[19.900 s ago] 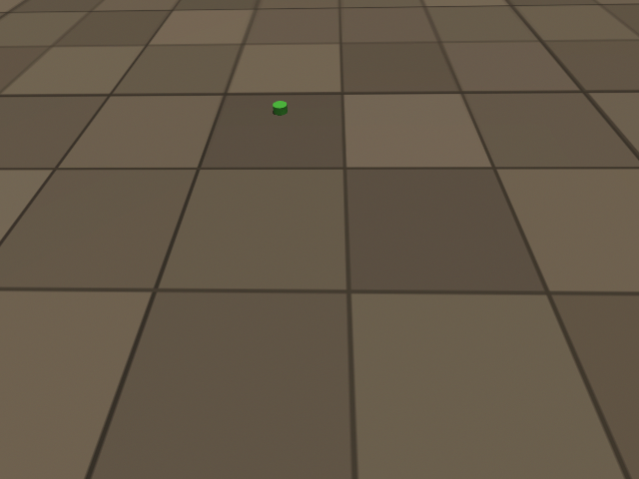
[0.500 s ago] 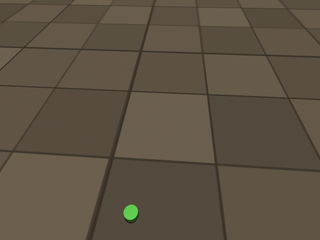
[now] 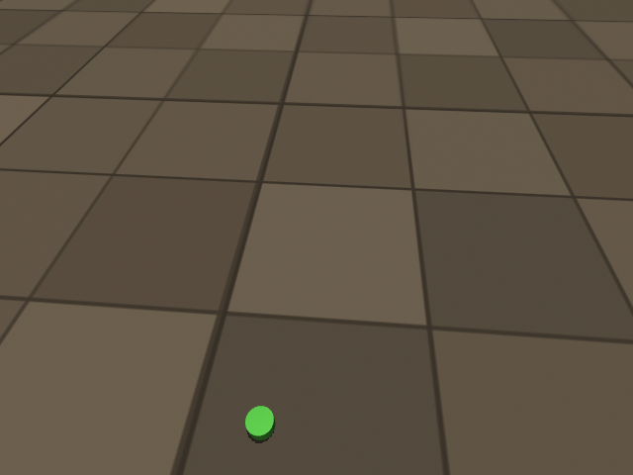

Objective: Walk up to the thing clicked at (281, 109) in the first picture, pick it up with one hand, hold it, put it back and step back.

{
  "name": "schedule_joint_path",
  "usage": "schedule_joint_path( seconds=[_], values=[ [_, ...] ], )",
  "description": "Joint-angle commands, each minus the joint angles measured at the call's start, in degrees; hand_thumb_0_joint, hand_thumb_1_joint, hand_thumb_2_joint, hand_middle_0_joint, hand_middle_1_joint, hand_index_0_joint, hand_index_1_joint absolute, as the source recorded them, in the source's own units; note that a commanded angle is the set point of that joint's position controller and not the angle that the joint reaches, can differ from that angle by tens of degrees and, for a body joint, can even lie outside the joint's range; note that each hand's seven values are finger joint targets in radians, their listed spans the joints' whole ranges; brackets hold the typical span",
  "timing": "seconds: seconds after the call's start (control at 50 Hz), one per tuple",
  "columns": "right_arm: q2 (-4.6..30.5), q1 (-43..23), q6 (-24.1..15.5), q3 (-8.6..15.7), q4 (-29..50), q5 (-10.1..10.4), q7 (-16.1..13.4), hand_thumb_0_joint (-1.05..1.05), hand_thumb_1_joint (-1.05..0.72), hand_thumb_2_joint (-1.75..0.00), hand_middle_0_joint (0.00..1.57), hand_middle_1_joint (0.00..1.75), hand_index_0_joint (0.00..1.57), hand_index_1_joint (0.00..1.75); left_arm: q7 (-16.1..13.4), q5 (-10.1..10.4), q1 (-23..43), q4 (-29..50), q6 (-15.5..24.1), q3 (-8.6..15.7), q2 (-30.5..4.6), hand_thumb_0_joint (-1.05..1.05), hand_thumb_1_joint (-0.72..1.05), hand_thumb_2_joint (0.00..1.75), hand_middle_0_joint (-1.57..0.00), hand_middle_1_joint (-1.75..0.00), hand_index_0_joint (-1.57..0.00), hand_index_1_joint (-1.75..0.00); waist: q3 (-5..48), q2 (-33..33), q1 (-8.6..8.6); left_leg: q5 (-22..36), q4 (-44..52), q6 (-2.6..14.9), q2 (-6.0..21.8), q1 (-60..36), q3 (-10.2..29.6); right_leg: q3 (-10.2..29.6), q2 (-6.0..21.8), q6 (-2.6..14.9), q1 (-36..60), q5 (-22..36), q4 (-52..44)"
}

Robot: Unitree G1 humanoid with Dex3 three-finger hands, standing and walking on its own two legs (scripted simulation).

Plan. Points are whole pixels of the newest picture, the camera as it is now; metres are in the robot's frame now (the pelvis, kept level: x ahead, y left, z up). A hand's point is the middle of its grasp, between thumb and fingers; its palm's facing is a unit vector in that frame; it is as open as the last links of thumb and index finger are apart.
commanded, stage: stand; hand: left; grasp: from above
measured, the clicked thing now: (260, 423) +0.42 +0.19 -0.76
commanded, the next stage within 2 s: rise first in 0.18 s
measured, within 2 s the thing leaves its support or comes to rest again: neither
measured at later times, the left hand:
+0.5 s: hand out of the picture +0.14 +0.25 -0.17, palm faces +0.00 -0.95 -0.33, open 8.7 cm
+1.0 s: hand out of the picture +0.12 +0.25 -0.23, palm faces -0.15 -0.89 -0.44, open 14.0 cm
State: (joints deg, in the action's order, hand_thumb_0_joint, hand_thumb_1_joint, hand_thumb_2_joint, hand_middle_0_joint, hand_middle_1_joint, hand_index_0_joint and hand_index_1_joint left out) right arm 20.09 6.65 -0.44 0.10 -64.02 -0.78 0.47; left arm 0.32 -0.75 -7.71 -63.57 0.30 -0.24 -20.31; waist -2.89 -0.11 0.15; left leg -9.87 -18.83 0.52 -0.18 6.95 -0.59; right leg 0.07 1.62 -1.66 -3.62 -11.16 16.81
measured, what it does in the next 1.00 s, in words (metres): lowers itself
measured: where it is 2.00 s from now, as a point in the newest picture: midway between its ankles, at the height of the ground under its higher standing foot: outside the picture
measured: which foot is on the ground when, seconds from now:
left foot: down 0.00-1.00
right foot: down 0.00-1.00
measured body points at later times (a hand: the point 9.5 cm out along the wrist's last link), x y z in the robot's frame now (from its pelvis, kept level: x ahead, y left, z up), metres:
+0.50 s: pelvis -0.02 -0.01 -0.02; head +0.04 +0.00 +0.42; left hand +0.14 +0.30 -0.15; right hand +0.08 -0.28 -0.14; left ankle +0.01 +0.11 -0.75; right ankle -0.02 -0.14 -0.75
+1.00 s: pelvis -0.02 -0.01 -0.09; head +0.07 +0.01 +0.35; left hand +0.12 +0.30 -0.20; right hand +0.15 -0.26 -0.18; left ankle +0.00 +0.11 -0.75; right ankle -0.02 -0.14 -0.75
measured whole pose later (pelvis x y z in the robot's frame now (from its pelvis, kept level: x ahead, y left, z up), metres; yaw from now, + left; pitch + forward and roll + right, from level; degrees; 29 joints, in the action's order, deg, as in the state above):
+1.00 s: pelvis -0.02 -0.01 -0.09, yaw +0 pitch +17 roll -2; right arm 13.7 11.3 -6.8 1.7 -32.5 0.0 -2.0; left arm 1.8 -12.8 -12.5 -30.6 -10.6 8.5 -19.3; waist 5.7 -0.5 1.7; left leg -28.3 -64.4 -0.3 1.6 52.8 1.8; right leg -1.5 -0.2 -0.6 -48.8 -30.3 62.4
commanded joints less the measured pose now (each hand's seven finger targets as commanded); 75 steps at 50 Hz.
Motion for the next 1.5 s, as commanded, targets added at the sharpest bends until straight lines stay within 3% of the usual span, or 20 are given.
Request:
schedule_joint_path(
  seconds=[0.0,0.26,0.28,0.3,0.32,0.38,0.44,0.48,0.52,0.6,0.66,0.74,0.76,0.84,1.04,1.14,1.24,1.38,1.42,1.48],
  values=[
    [12.4,-1.7,-1.5,2.4,3.0,0.3,-0.9,0.00,-0.90,-0.90,0.20,0.30,0.20,0.30,-1.0,0.0,1.5,2.9,1.3,2.4,-12.0,0.00,0.90,0.90,-0.20,-0.30,-0.20,-0.30,3.6,0.0,-0.01,9.3,3.0,0.92,7.8,-1.8,5.9,4.0,6.3,2.52,-1.5,7.2,-1.8],
    [12.5,-2.2,-1.5,2.5,3.0,0.4,-0.8,0.00,-0.92,-0.91,0.20,0.30,0.20,0.30,-0.9,-0.1,1.2,3.1,1.6,2.3,-12.3,0.00,0.82,0.94,-0.20,-0.37,-0.19,-0.38,5.0,0.5,-0.05,10.1,2.4,1.01,7.8,-2.6,5.8,4.3,6.4,2.45,-1.2,8.7,-2.0],
    [3.0,-1.2,-4.3,-0.6,19.4,4.2,-1.9,0.00,-0.97,-0.92,0.20,0.30,0.20,0.30,-1.8,3.2,21.3,23.2,7.1,2.4,-2.5,0.00,0.74,0.97,-0.24,-0.45,-0.19,-0.46,0.0,-0.2,6.73,0.7,-1.5,0.13,0.5,5.2,-1.5,-0.9,-1.8,1.97,-15.5,4.7,3.1],
    [4.7,1.7,-4.1,-0.1,15.8,4.2,-2.6,0.00,-0.93,-0.91,0.20,0.30,0.20,0.30,-2.2,3.2,30.5,20.3,6.9,3.7,-5.6,0.00,0.66,0.95,-0.23,-0.51,-0.19,-0.54,2.8,0.5,5.23,-1.0,-2.4,0.20,0.2,4.5,-1.1,-1.5,-1.5,2.02,-13.3,2.8,3.9],
    [6.4,4.5,-3.5,0.9,16.0,4.6,-3.3,0.00,-0.92,-0.91,0.20,0.30,0.20,0.30,-2.3,2.1,17.3,8.7,4.5,6.0,-9.0,0.00,0.58,0.91,-0.21,-0.59,-0.19,-0.62,0.7,1.7,3.80,-2.1,-3.1,0.21,0.1,6.5,-1.4,-2.1,-2.2,2.37,-13.4,0.1,4.0],
    [6.6,6.1,-3.5,3.3,19.4,2.8,-3.5,0.00,-0.93,-0.91,0.20,0.30,0.20,0.30,-0.1,-1.9,18.6,4.4,3.4,10.5,-14.8,0.00,0.34,0.91,-0.16,-0.82,-0.16,-0.82,9.9,1.9,1.71,0.3,-10.7,0.23,0.0,10.4,-0.8,-1.7,-2.0,2.75,-16.6,1.8,11.0],
    [5.6,7.8,-3.8,4.7,23.8,1.7,-2.5,0.00,-0.96,-0.92,0.20,0.30,0.20,0.30,1.4,-5.4,6.7,5.8,1.5,12.2,-12.6,0.00,0.10,0.97,-0.08,-0.99,-0.10,-0.97,17.2,-4.4,-1.81,4.3,-14.9,-0.84,-0.5,12.8,-0.6,-1.6,-2.0,3.50,-16.0,4.1,16.8],
    [5.0,6.9,-3.9,4.7,26.9,2.3,-2.5,0.00,-0.94,-0.91,0.20,0.30,0.20,0.30,1.4,-6.4,3.6,7.9,-0.9,11.0,-9.7,0.00,-0.06,1.01,-0.05,-1.03,-0.06,-1.02,16.2,-4.3,-1.63,3.4,-14.1,-1.00,-0.4,14.2,-0.2,-2.1,-2.5,3.48,-16.4,2.6,16.5],
    [5.1,6.2,-3.7,4.8,29.4,2.6,-2.2,0.00,-0.92,-0.91,0.20,0.30,0.20,0.30,1.0,-7.5,3.2,10.3,-3.9,11.6,-10.4,0.00,-0.22,1.03,-0.04,-1.04,-0.04,-1.04,16.4,-3.1,-1.07,3.9,-15.4,-0.72,-0.2,15.6,0.0,-2.3,-2.8,3.37,-17.3,3.1,17.1],
    [3.7,4.8,-4.6,4.3,32.7,2.4,-1.9,0.00,-0.90,-0.90,0.20,0.30,0.20,0.30,0.3,-8.8,7.0,17.6,-6.7,11.3,-10.3,0.00,-0.51,1.02,-0.07,-1.05,-0.05,-1.07,13.3,-1.4,0.13,-3.6,-20.2,-0.31,0.1,22.5,0.1,-2.1,-2.8,3.12,-25.4,-4.6,20.7],
    [3.3,6.2,-6.0,4.7,34.1,2.0,-1.7,0.00,-0.89,-0.90,0.20,0.30,0.20,0.30,0.1,-9.5,5.8,20.8,-6.4,12.2,-9.8,0.00,-0.52,1.00,-0.06,-1.07,-0.06,-1.08,14.9,-2.3,1.02,-6.4,-24.9,-0.31,0.6,26.2,0.6,-2.2,-3.1,2.97,-31.2,-7.1,26.6],
    [3.1,7.3,-7.5,5.3,35.9,1.7,-2.4,0.00,-0.89,-0.90,0.20,0.30,0.20,0.30,0.0,-11.0,2.0,28.6,-6.2,14.0,-11.7,0.00,-0.53,1.02,-0.05,-1.07,-0.04,-1.09,20.7,-3.7,1.16,-3.8,-30.2,-0.19,0.7,27.6,0.6,-1.6,-2.7,2.95,-34.5,-4.8,31.8],
    [2.6,6.8,-7.9,5.2,36.8,1.6,-2.4,0.00,-0.89,-0.90,0.20,0.30,0.20,0.30,0.3,-10.6,2.6,32.8,-6.2,11.8,-9.2,0.00,-0.55,1.03,-0.06,-1.08,-0.04,-1.09,21.4,-3.9,1.84,-2.7,-31.1,-0.22,0.9,27.8,0.9,-1.9,-2.8,2.88,-35.0,-3.8,32.9],
    [2.6,6.3,-8.8,5.3,37.4,1.4,-3.0,0.00,-0.90,-0.90,0.20,0.30,0.20,0.30,0.2,-11.4,-2.1,36.8,-7.9,13.5,-10.8,0.00,-0.55,1.01,-0.06,-1.08,-0.04,-1.09,22.4,-3.3,1.57,-2.4,-34.4,0.03,1.1,30.7,1.1,-1.8,-2.7,2.74,-37.5,-3.7,35.3],
    [2.0,4.5,-10.4,4.9,40.0,1.1,-3.1,0.00,-0.89,-0.90,0.20,0.30,0.20,0.30,0.0,-14.0,-9.0,43.5,-10.7,12.7,-9.5,0.00,-0.55,0.98,-0.05,-1.08,-0.05,-1.08,22.6,-4.4,1.31,-6.7,-40.4,0.15,0.9,38.0,1.4,-2.0,-2.7,2.99,-45.0,-7.7,41.2],
    [2.0,4.3,-11.2,4.9,40.4,1.1,-2.6,0.00,-0.87,-0.89,0.20,0.30,0.20,0.30,-0.5,-15.7,-8.5,46.1,-9.6,12.2,-9.8,0.00,-0.56,0.98,-0.05,-1.09,-0.05,-1.09,26.0,-4.5,1.98,-3.1,-45.8,0.32,0.9,40.8,1.9,-2.1,-2.9,3.02,-49.0,-4.8,46.2],
    [3.0,3.0,-12.2,5.4,39.1,0.9,-1.3,0.00,-0.85,-0.89,0.20,0.30,0.20,0.30,-1.0,-20.2,-1.9,42.9,-5.5,11.5,-10.8,0.00,-0.56,1.00,-0.04,-1.07,-0.03,-1.08,26.0,-4.7,2.25,-8.8,-51.9,0.07,1.3,48.7,3.6,-2.3,-2.9,3.35,-60.5,-10.7,54.9],
    [4.7,1.8,-13.2,6.4,36.1,0.9,0.4,0.00,-0.86,-0.89,0.20,0.30,0.20,0.30,-3.3,-29.7,8.1,37.1,2.4,10.2,-13.6,0.00,-0.55,1.01,-0.05,-1.08,-0.04,-1.09,35.7,-5.5,1.88,-7.3,-64.4,0.21,0.8,57.4,3.7,-1.8,-3.1,3.36,-72.8,-9.7,67.3],
    [5.4,1.6,-13.0,6.5,34.8,1.0,0.8,0.00,-0.86,-0.89,0.20,0.30,0.20,0.30,-5.2,-32.3,11.7,36.2,4.3,12.5,-17.3,0.00,-0.55,1.01,-0.05,-1.08,-0.04,-1.09,38.0,-6.3,0.69,-7.0,-67.1,0.05,0.8,60.4,3.8,-1.7,-3.0,3.56,-75.7,-9.6,70.7],
    [5.6,1.7,-12.3,7.0,33.4,0.7,1.3,0.00,-0.87,-0.90,0.20,0.30,0.20,0.30,-7.1,-36.3,16.4,33.0,5.9,12.2,-18.8,0.00,-0.57,1.04,-0.05,-1.06,-0.04,-1.08,42.1,-5.3,0.47,-7.7,-72.4,0.53,0.7,64.2,2.8,-1.8,-3.3,3.29,-78.3,-9.6,73.5]
  ],
)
